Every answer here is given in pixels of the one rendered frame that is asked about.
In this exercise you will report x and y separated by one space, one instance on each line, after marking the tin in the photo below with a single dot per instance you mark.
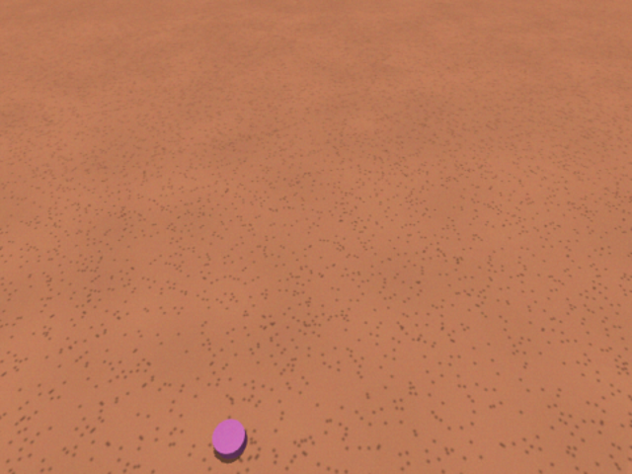
229 439

